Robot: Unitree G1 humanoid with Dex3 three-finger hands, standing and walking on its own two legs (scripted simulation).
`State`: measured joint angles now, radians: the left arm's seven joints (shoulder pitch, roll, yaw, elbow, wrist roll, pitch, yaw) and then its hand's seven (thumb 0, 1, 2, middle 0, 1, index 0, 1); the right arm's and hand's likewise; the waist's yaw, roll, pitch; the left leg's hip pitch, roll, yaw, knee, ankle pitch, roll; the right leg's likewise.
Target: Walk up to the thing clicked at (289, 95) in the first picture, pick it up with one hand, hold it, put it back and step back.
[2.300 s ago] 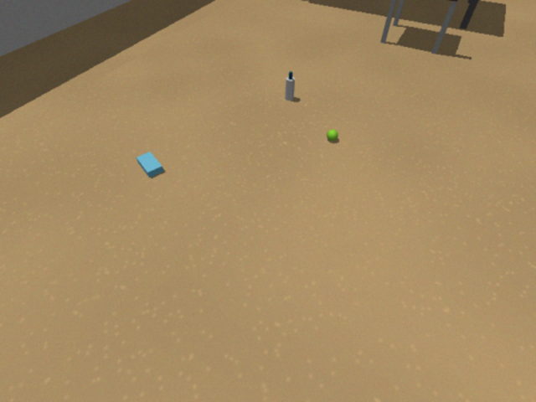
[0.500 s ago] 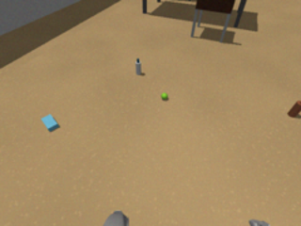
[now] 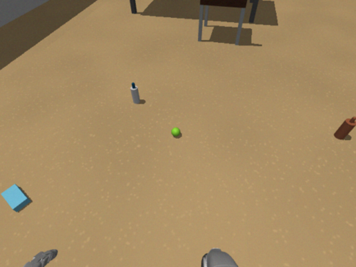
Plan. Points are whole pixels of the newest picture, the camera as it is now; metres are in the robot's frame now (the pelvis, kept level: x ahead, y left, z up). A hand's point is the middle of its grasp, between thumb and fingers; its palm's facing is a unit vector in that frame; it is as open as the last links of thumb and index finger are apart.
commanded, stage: walk up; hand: left
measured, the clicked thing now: (134, 92) +1.56 +0.29 -0.66
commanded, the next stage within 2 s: none
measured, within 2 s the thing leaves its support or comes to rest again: neither
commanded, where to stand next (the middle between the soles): +1.24 +0.07 m, yaw +1 degrees
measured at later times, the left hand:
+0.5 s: hand (74, 231) +0.26 +0.28 -0.14, palm faces +0.06 -0.92 -0.38, open 7.4 cm
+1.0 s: hand (94, 131) +0.62 +0.29 -0.12, palm faces -0.04 -0.93 -0.37, open 7.4 cm
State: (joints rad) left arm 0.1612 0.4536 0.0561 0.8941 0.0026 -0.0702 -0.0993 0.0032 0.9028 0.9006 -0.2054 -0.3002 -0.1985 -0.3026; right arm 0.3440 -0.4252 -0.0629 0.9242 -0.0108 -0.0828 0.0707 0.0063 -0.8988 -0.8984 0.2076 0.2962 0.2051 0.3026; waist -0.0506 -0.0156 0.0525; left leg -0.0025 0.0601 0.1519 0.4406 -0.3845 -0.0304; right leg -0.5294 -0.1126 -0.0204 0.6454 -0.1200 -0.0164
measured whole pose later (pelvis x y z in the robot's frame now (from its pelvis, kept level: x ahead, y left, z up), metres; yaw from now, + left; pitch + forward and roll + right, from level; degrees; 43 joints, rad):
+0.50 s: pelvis +0.27 -0.01 +0.00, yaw +3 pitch -1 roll -3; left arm 0.36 0.43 0.07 0.94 0.02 -0.10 -0.05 0.01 0.90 0.90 -0.21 -0.30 -0.20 -0.30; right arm 0.19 -0.44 -0.07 0.91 -0.02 -0.03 0.11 0.01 -0.90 -0.90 0.20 0.30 0.20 0.30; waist 0.05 0.04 0.06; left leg -0.51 0.10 0.01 0.60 -0.11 0.01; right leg 0.01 0.00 -0.15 0.38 -0.36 0.00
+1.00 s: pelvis +0.52 +0.01 +0.00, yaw +1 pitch -3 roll +2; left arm 0.20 0.41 0.06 0.92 0.01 -0.05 -0.08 0.00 0.90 0.90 -0.21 -0.30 -0.20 -0.30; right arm 0.35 -0.41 -0.06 0.88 -0.01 -0.07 0.06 0.01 -0.90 -0.90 0.21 0.30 0.21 0.30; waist -0.04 -0.02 0.06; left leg 0.00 0.00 0.11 0.44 -0.39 0.00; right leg -0.45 -0.10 -0.04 0.58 -0.09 -0.03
